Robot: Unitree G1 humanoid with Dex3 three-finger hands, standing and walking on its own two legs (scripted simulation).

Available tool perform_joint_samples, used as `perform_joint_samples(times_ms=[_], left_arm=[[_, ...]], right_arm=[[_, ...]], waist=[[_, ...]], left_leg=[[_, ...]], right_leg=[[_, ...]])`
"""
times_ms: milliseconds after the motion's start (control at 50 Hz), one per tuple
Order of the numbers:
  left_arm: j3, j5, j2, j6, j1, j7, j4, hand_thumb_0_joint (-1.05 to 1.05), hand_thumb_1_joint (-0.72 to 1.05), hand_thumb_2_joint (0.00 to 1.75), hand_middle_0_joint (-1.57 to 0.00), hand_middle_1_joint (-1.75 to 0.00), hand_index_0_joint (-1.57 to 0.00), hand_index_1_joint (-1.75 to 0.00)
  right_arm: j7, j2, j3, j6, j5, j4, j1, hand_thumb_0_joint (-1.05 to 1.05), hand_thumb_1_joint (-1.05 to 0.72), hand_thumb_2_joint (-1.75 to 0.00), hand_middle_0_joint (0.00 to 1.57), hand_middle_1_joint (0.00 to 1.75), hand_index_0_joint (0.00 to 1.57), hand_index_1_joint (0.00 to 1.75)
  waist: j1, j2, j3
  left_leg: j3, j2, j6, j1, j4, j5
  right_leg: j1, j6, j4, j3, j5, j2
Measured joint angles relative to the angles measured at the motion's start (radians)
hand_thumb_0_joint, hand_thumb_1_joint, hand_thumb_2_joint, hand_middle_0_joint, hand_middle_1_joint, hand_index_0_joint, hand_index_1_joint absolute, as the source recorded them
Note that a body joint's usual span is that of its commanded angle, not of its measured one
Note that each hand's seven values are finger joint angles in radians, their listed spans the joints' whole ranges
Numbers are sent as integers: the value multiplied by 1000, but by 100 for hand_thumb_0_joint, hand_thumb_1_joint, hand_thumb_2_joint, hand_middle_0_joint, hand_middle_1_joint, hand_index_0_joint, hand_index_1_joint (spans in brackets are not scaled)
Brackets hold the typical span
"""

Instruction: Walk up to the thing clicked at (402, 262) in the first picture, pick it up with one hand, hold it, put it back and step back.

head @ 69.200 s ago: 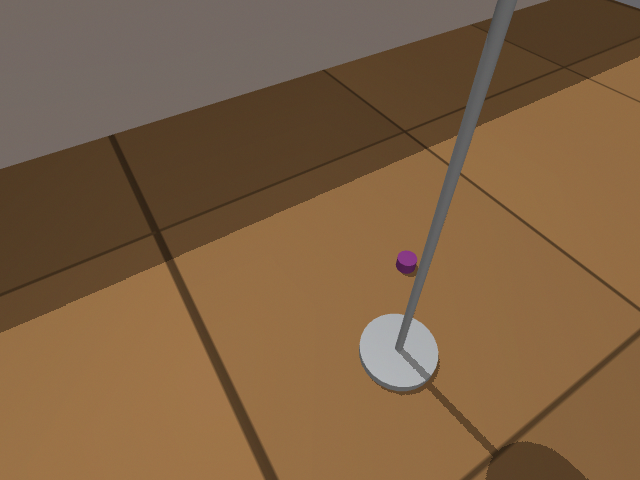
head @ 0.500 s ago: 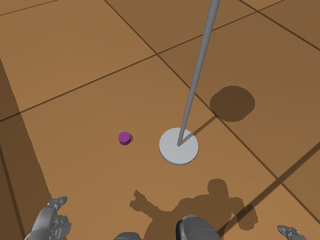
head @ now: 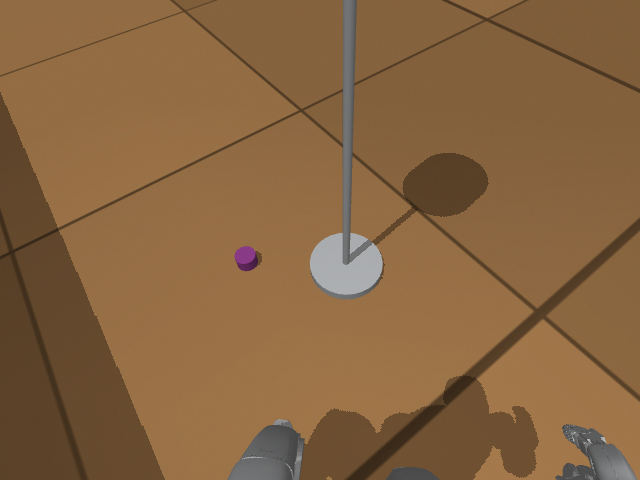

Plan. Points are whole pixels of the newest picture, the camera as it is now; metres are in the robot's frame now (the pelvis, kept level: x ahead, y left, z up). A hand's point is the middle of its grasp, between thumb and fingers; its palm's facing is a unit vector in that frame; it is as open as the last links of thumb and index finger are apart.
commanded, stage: step back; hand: left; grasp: from above
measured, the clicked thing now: (246, 258) +0.85 +0.34 -0.73
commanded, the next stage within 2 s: stand in 1.72 s
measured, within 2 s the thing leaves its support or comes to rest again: neither
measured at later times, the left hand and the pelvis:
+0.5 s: hand out of the picture -0.08 +0.24 -0.14, palm faces +0.09 -0.94 -0.34, open 7.4 cm; pelvis -0.16 -0.03 +0.01, yaw +5 degrees
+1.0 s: hand out of the picture -0.22 +0.25 -0.14, palm faces +0.08 -0.91 -0.41, open 7.4 cm; pelvis -0.24 -0.04 +0.01, yaw +6 degrees
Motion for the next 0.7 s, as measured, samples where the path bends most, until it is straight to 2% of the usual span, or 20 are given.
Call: perform_joint_samples(times_ms=[20,60,120,180,220,260,300,320,360,380,420,460,520,580,600,640,660,700], left_arm=[[-3,1,-4,2,8,2,-1,1,90,90,-21,-30,-20,-30],[-5,2,-15,7,10,9,-2,1,90,90,-21,-30,-21,-30],[0,3,-16,3,-12,19,-23,1,90,90,-21,-30,-21,-30],[3,3,-6,-5,-53,33,-60,1,90,90,-21,-30,-21,-30],[2,1,4,-9,-87,41,-84,1,90,90,-21,-30,-21,-30],[-2,-7,17,-6,-118,42,-103,1,90,90,-21,-30,-21,-30],[-2,-15,39,3,-148,42,-102,1,90,90,-21,-30,-21,-30],[-2,-19,40,9,-149,43,-96,1,90,90,-21,-30,-20,-30],[-7,-21,26,22,-140,44,-74,1,90,90,-21,-30,-20,-30],[-10,-23,21,27,-133,42,-63,1,90,90,-21,-30,-20,-30],[-11,-30,19,31,-115,36,-50,1,90,90,-21,-30,-20,-30],[-8,-32,20,29,-96,32,-43,1,90,90,-21,-30,-20,-30],[-7,-28,24,10,-68,32,-29,1,90,90,-21,-30,-20,-30],[-12,-26,34,-23,-29,30,5,1,90,90,-21,-30,-20,-30],[-11,-24,35,-34,-18,31,24,1,90,90,-21,-30,-20,-30],[-12,-12,4,-50,-16,34,73,1,90,90,-21,-30,-20,-30],[-15,-6,-3,-54,0,31,84,1,90,90,-21,-30,-20,-30],[-20,1,-4,-57,38,28,98,1,90,90,-21,-30,-20,-30]], right_arm=[[1,2,3,2,4,10,14,0,-90,-90,20,30,21,30],[3,-3,8,-3,11,21,46,0,-90,-90,20,30,21,30],[-1,-4,15,-14,12,35,89,0,-90,-90,20,30,21,30],[-2,7,22,-17,7,50,114,0,-90,-90,20,30,21,30],[-1,21,27,-19,1,56,119,0,-90,-90,20,30,21,30],[4,34,30,-27,-3,56,124,0,-90,-90,20,30,21,30],[8,69,31,-29,-11,68,105,0,-90,-90,20,30,21,30],[15,77,36,-27,-15,67,102,0,-90,-90,20,30,21,30],[22,74,41,-26,-22,60,100,1,-90,-90,20,30,21,30],[21,73,42,-27,-26,58,97,1,-90,-90,20,30,21,30],[15,71,43,-27,-29,51,89,1,-90,-90,20,30,21,30],[12,63,41,-30,-26,38,73,1,-90,-90,20,30,21,30],[11,47,31,-35,-20,16,35,0,-90,-90,20,30,21,30],[18,33,26,-34,-21,-2,-10,0,-90,-90,20,30,21,30],[23,27,25,-31,-21,-7,-24,0,-90,-90,20,30,21,30],[24,5,14,-20,-20,3,-37,0,-90,-90,20,30,21,30],[24,6,11,-13,-19,13,-24,0,-90,-90,20,30,21,30],[30,15,10,1,-18,41,7,0,-90,-90,20,30,21,30]], waist=[[9,-14,-13],[3,-15,-33],[-8,-10,-44],[-23,-10,-25],[-32,-20,-4],[-40,-35,14],[-28,-107,50],[-22,-120,52],[-38,-93,38],[-45,-79,29],[-42,-72,5],[-31,-69,-13],[-14,-61,-15],[2,-57,-22],[3,-49,-24],[-19,32,-6],[-18,41,-23],[11,15,-70]], left_leg=[[-2,-35,2,-7,80,-16],[-22,-82,2,-7,192,0],[-28,-100,-9,39,228,2],[1,-77,-18,125,109,-47],[40,-52,-13,188,-25,-53],[71,-33,2,261,-211,33],[101,-68,25,277,-249,84],[109,-67,31,270,-242,92],[87,-35,38,246,-229,105],[76,-19,37,239,-238,120],[73,2,31,225,-273,159],[76,19,25,201,-297,193],[86,41,19,163,-304,228],[115,65,9,118,-267,235],[119,76,3,98,-238,230],[56,108,19,77,-174,181],[28,90,21,69,-151,110],[6,32,10,60,-71,25]], right_leg=[[-7,-3,-12,12,15,-16],[-15,-1,-53,7,54,-34],[-49,-2,-77,-17,95,-39],[-86,-6,-70,-55,121,-42],[-114,-6,-51,-82,132,-49],[-149,-2,-12,-106,135,-60],[-173,-3,31,-70,132,-90],[-186,-6,72,-45,52,-73],[-214,-1,237,-16,-110,-3],[-222,-1,325,3,-140,30],[-226,-2,466,51,-143,75],[-205,3,529,80,-133,91],[-107,19,391,72,-133,55],[25,20,67,36,-117,-6],[70,18,-48,24,-69,-12],[101,23,-83,-19,-19,37],[94,22,-75,-24,-15,39],[66,7,-52,4,-21,14]])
